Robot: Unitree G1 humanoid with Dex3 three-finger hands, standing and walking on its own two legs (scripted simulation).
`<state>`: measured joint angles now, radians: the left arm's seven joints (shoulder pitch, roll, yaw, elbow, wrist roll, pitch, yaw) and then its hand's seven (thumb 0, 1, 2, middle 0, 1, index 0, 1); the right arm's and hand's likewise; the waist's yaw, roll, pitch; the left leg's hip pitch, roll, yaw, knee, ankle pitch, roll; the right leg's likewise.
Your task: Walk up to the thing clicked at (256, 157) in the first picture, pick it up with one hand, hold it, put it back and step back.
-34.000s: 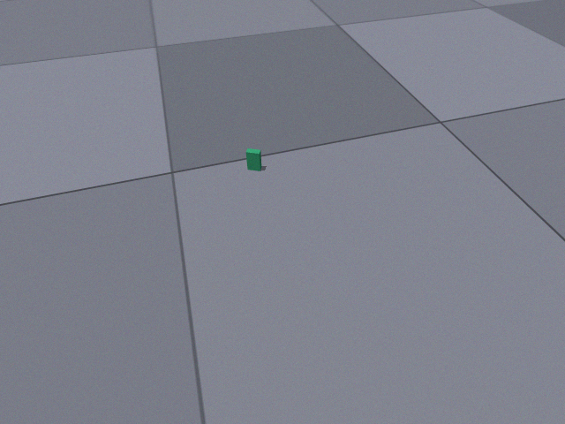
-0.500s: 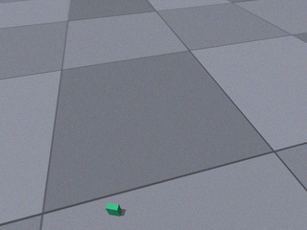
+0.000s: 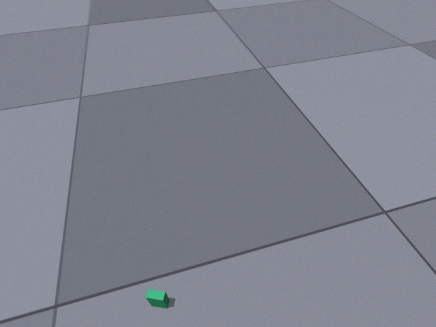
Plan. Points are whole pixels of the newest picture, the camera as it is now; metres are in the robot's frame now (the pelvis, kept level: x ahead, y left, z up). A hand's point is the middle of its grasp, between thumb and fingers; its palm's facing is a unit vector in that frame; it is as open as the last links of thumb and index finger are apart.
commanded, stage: stand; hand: left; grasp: from above
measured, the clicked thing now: (158, 299) +0.38 +0.27 -0.72
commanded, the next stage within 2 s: step back in 0.92 s
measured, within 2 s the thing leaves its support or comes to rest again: neither
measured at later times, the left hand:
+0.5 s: hand out of the picture +0.07 +0.25 -0.16, palm faces +0.00 -0.94 -0.34, open 7.3 cm
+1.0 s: hand out of the picture +0.08 +0.25 -0.16, palm faces +0.01 -0.94 -0.34, open 7.3 cm
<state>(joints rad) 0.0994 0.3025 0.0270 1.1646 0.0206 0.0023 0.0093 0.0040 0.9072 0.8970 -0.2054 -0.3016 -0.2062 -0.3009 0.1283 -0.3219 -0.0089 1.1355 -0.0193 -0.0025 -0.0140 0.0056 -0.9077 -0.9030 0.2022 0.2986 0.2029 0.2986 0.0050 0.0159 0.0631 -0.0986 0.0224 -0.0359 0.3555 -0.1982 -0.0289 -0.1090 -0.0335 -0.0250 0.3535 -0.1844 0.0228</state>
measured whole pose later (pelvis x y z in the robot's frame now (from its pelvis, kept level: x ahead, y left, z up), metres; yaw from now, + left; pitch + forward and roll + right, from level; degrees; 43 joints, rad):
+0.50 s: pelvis +0.01 +0.00 +0.00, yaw +0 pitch -3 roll +0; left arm 0.10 0.32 0.02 1.16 0.02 0.00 0.00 0.00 0.91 0.90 -0.21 -0.30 -0.21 -0.30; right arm 0.12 -0.33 -0.01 1.14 -0.02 0.00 -0.01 0.01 -0.91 -0.90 0.20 0.30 0.20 0.30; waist 0.00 0.01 0.06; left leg -0.09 0.02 -0.03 0.34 -0.20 -0.03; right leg -0.11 -0.03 -0.02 0.34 -0.19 0.02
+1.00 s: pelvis +0.00 +0.00 +0.00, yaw +0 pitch -2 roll +0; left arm 0.09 0.34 0.04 1.10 0.00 0.00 0.00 0.00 0.91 0.90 -0.21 -0.30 -0.21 -0.30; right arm 0.09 -0.36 -0.02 1.10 0.00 0.02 0.01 0.01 -0.91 -0.90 0.20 0.30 0.20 0.30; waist 0.00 0.02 0.09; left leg -0.16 0.03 -0.03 0.43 -0.23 -0.02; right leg -0.16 -0.02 -0.02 0.40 -0.20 0.02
